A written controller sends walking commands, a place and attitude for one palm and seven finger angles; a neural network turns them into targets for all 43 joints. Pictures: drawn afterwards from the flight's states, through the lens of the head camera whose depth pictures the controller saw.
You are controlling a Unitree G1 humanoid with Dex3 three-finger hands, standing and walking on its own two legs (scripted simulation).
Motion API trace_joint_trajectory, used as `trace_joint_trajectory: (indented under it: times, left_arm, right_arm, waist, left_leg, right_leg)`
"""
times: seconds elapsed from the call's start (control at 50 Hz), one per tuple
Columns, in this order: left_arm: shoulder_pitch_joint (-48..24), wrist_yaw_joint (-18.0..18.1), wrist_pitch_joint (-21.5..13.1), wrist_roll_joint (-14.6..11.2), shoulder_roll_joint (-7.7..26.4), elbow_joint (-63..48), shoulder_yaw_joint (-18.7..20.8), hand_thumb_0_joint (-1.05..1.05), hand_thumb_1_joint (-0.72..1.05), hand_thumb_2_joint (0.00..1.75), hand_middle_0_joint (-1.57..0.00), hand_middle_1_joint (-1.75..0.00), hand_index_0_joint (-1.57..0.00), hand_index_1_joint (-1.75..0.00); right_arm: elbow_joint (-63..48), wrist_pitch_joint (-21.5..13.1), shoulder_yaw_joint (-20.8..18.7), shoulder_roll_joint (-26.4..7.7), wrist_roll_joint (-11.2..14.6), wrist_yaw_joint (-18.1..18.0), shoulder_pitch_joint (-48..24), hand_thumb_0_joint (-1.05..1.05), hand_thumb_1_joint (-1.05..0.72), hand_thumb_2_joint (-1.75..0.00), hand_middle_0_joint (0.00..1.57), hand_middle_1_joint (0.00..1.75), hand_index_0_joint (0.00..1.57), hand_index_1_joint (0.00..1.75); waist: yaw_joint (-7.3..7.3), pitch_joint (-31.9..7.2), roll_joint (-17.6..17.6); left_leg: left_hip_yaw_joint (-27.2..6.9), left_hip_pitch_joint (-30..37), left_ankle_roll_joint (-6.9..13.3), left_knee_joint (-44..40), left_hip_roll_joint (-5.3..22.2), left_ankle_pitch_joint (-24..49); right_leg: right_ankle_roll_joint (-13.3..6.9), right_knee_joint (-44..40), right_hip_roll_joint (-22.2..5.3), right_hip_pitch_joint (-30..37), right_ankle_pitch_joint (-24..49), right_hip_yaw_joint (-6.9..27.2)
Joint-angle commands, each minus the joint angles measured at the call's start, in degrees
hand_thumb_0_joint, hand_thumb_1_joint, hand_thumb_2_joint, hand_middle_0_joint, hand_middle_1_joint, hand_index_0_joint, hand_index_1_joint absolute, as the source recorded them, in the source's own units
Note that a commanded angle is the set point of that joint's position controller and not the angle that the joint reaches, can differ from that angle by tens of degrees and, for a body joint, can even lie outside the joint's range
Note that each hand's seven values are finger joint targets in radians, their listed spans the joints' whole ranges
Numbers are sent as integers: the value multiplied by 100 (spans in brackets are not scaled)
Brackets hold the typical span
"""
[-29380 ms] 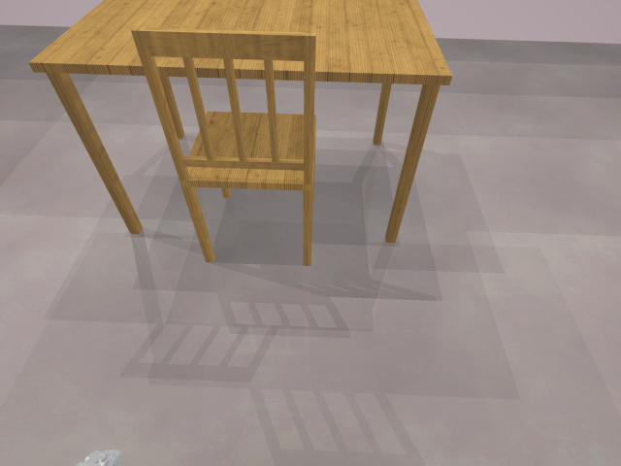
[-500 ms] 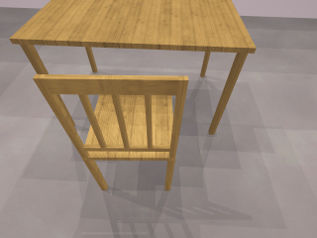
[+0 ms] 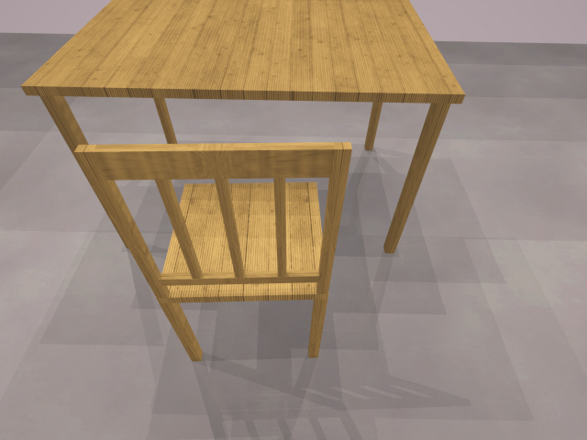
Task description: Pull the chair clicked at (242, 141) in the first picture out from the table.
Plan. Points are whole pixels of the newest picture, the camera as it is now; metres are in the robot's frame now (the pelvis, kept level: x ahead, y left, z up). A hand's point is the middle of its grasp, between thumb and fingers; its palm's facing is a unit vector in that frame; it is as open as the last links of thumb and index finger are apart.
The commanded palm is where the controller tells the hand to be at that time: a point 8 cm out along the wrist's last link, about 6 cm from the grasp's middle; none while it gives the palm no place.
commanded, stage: come to a stop and stand still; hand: left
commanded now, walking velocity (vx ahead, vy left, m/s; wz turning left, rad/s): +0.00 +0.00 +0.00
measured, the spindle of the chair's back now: (231, 232) +0.51 +0.15 -0.08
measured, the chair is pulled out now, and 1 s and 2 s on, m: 0.32 0.32 0.32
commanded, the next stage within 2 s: look again from close up in 0.56 s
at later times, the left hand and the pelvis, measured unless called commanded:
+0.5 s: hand out of the picture -0.01 +0.19 -0.17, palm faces -0.02 -0.98 -0.21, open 7.4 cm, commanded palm none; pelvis +0.00 +0.01 +0.00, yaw -1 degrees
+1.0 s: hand out of the picture +0.01 +0.18 -0.17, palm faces -0.01 -0.98 -0.19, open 7.4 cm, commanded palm none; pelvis +0.01 +0.01 +0.01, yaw -1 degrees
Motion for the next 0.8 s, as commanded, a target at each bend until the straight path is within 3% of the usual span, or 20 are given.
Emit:
trace_joint_trajectory:
  times: [0.0,0.04,0.1,0.12,0.18,0.22,0.28,0.3,0.36,0.5,0.58,0.6,0.78]
  left_arm:
    - [285,3,-2,35,666,-272,122,0,90,90,-20,-30,-20,-30]
    - [280,-23,23,35,695,-279,102,0,90,90,-20,-30,-20,-30]
    - [285,-54,47,38,743,-294,90,0,90,90,-20,-30,-20,-30]
    - [327,-56,47,39,758,-303,88,0,90,90,-20,-30,-20,-30]
    - [420,-62,14,24,747,-245,79,0,90,90,-20,-30,-20,-30]
    - [436,-67,8,19,757,-201,71,0,90,90,-20,-30,-20,-30]
    - [484,-59,-29,2,777,-105,59,0,90,90,-20,-30,-20,-30]
    - [462,-64,-35,0,791,-73,56,0,90,90,-20,-30,-20,-30]
    - [449,-49,-36,-12,801,14,61,0,90,90,-20,-30,-20,-30]
    - [502,-37,-53,-7,745,200,54,0,90,90,-20,-30,-20,-30]
    - [446,-31,-32,-5,719,249,60,0,90,90,-20,-30,-20,-30]
    - [468,-35,-38,1,710,248,59,0,90,90,-20,-30,-20,-30]
    - [433,-33,-54,1,688,256,70,0,90,90,-20,-30,-20,-30]
  right_arm:
    - [-261,-39,-13,-577,18,-27,184,0,-90,-90,20,30,20,30]
    - [-303,-15,-9,-609,22,-6,163,0,-90,-90,20,30,20,30]
    - [-248,-2,-11,-614,10,11,178,0,-90,-90,20,30,20,30]
    - [-257,-3,-15,-648,12,18,179,0,-90,-90,20,30,20,30]
    - [-198,-49,-5,-659,29,9,215,0,-90,-90,20,30,20,30]
    - [-129,-70,9,-674,39,0,238,0,-90,-90,20,30,20,30]
    - [-33,-92,26,-603,60,-16,264,0,-90,-90,20,30,20,30]
    - [27,-94,40,-556,69,-24,262,0,-90,-90,20,30,20,30]
    - [153,-108,47,-566,71,-39,330,0,-90,-90,20,30,20,30]
    - [354,-106,57,-472,86,-66,244,0,-90,-90,20,30,20,30]
    - [403,-95,57,-477,79,-68,244,0,-90,-90,20,30,20,30]
    - [428,-92,58,-441,84,-69,198,0,-90,-90,20,30,20,30]
    - [435,-100,48,-444,71,-72,200,0,-90,-90,20,30,20,30]
  waist:
    - [109,459,122]
    - [90,640,-80]
    - [104,812,-15]
    - [111,697,33]
    - [139,320,-70]
    - [138,240,-9]
    - [132,27,-233]
    - [128,140,-282]
    - [105,-48,-151]
    - [135,106,-195]
    - [127,155,-65]
    - [150,262,-172]
    - [133,40,-169]
  left_leg:
    - [-444,-346,352,-859,431,719]
    - [-456,-484,324,-1030,331,-55]
    - [-527,-577,340,-1343,313,-678]
    - [-556,-556,340,-1385,313,-768]
    - [-525,-243,363,-1335,348,-274]
    - [-489,-163,362,-1319,355,-10]
    - [-303,129,324,-1049,289,730]
    - [-246,160,317,-1046,290,878]
    - [-235,310,290,-983,302,1249]
    - [-174,431,270,-1012,317,1542]
    - [-203,386,253,-1088,305,1382]
    - [-189,371,263,-1117,314,1334]
    - [-185,509,233,-1097,307,1549]
  right_leg:
    - [-287,-388,-194,-455,82,204]
    - [-290,-491,-209,-619,-306,313]
    - [-280,-538,-209,-760,-533,305]
    - [-269,-503,-214,-717,-534,311]
    - [-242,-469,-272,-560,-104,310]
    - [-222,-471,-292,-477,97,294]
    - [-211,-565,-417,-389,622,404]
    - [-206,-605,-419,-421,750,390]
    - [-190,-540,-448,-301,1027,373]
    - [-171,-648,-486,-276,1422,363]
    - [-156,-685,-482,-274,1187,359]
    - [-155,-744,-482,-312,1178,350]
    - [-156,-753,-524,-194,1432,362]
